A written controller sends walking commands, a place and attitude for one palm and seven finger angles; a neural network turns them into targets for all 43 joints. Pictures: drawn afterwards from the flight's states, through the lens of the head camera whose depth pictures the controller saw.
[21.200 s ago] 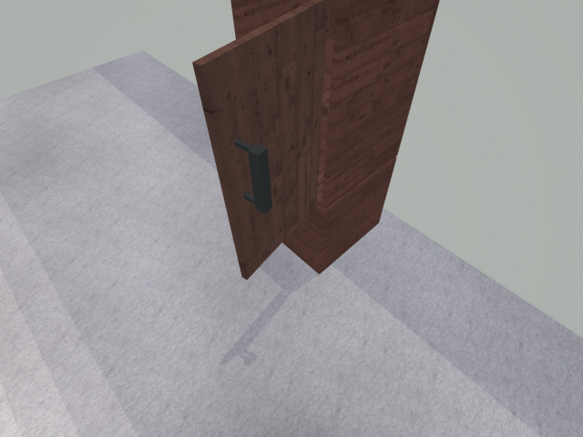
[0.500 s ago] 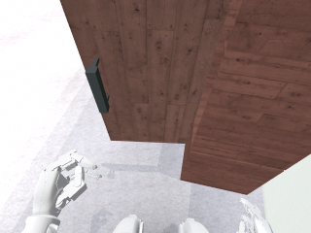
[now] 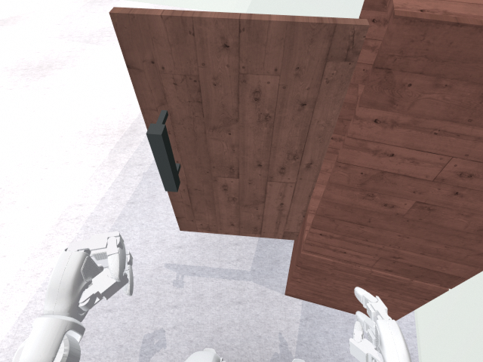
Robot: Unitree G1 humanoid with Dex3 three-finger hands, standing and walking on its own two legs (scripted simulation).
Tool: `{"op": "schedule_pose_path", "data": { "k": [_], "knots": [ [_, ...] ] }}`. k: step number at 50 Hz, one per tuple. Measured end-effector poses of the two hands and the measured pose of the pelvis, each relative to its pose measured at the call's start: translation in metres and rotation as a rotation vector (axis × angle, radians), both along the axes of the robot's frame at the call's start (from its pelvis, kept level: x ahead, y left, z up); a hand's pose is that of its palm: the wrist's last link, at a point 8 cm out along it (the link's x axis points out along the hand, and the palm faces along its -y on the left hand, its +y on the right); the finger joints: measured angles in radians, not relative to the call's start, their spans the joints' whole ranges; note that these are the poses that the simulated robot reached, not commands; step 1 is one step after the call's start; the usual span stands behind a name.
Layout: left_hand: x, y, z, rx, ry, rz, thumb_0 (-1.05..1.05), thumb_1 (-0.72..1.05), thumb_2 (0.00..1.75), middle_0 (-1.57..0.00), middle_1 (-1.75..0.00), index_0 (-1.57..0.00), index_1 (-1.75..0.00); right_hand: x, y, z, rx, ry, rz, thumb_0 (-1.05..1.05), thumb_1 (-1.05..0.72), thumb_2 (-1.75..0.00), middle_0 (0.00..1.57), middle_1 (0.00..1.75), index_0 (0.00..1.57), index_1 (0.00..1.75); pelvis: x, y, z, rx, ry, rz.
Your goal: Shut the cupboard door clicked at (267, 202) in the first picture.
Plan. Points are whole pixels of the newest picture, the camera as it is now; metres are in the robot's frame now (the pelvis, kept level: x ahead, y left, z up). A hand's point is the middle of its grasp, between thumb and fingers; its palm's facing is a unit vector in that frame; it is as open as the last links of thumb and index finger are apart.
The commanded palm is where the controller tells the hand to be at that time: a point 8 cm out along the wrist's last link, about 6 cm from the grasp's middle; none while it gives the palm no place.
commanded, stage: raise the hand and make a fist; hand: left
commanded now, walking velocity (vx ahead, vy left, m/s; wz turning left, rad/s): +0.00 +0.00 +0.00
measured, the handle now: (168, 152) +0.46 +0.18 +0.08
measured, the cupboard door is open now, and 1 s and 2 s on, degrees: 100 100 100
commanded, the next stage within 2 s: bring the fist close to the handle in 0.46 s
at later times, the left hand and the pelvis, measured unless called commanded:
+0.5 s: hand (128, 275) +0.22 +0.18 +0.08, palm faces +0.00 -1.00 -0.05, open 3.1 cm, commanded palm +0.20 +0.23 +0.08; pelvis -0.01 -0.01 +0.01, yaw +0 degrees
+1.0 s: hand (149, 236) +0.28 +0.17 +0.08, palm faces -0.02 -1.00 -0.03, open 3.1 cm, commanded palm +0.26 +0.22 +0.08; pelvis -0.01 -0.01 +0.01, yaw -1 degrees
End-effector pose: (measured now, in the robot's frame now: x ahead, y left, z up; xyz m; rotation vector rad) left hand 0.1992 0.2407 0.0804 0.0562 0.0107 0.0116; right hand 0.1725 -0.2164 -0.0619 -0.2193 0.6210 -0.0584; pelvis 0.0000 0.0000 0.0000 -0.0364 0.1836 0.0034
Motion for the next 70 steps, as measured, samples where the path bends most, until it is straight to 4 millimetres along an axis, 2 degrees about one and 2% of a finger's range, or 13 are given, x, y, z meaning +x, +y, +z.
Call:
{"op": "schedule_pose_path", "data": {
  "k": [6, 16, 32, 44, 54, 70],
  "knots": [
    [0.007, 0.001, 0.009, 0.004, -0.012, -0.014, 0.02, 0.90, 0.90, -1.30, -1.49, -1.30, -1.50, -0.013, -0.013, -0.001, -0.012, 0.030, -0.029, 0.01, -0.90, -0.90, 0.20, 0.30, 0.21, 0.30, 0.000, -0.002, 0.004, 0.005, -0.011, -0.003],
    [0.005, -0.007, 0.004, -0.010, 0.005, -0.018, 0.02, 0.90, 0.90, -1.30, -1.50, -1.30, -1.50, -0.026, -0.030, 0.000, -0.033, 0.036, -0.062, 0.01, -0.90, -0.90, 0.20, 0.30, 0.20, 0.30, -0.003, -0.006, 0.006, 0.016, -0.015, -0.012],
    [0.001, -0.010, 0.004, -0.006, -0.010, -0.016, 0.02, 0.90, 0.90, -1.30, -1.50, -1.30, -1.50, -0.018, -0.021, 0.000, -0.010, 0.002, -0.036, 0.01, -0.90, -0.90, 0.20, 0.30, 0.20, 0.30, -0.007, -0.007, 0.005, 0.014, -0.020, -0.005],
    [0.043, -0.022, 0.005, -0.021, -0.022, -0.043, 0.02, 0.90, 0.90, -1.30, -1.50, -1.30, -1.50, -0.024, -0.020, -0.005, -0.004, 0.035, -0.048, 0.01, -0.90, -0.90, 0.20, 0.30, 0.21, 0.30, -0.008, -0.006, 0.006, 0.018, -0.016, -0.010],
    [0.069, -0.021, 0.003, -0.025, -0.026, -0.026, 0.02, 0.90, 0.90, -1.30, -1.50, -1.30, -1.50, -0.037, -0.028, -0.008, -0.018, 0.096, -0.078, 0.01, -0.90, -0.90, 0.20, 0.30, 0.21, 0.30, -0.005, -0.005, 0.009, 0.022, -0.011, -0.018],
    [0.113, -0.036, 0.005, -0.029, -0.040, -0.030, 0.02, 0.90, 0.90, -1.30, -1.50, -1.30, -1.50, -0.048, -0.030, -0.016, -0.007, 0.164, -0.103, 0.01, -0.90, -0.90, 0.20, 0.30, 0.20, 0.30, -0.006, -0.004, 0.011, 0.027, -0.003, -0.026]
  ]
}}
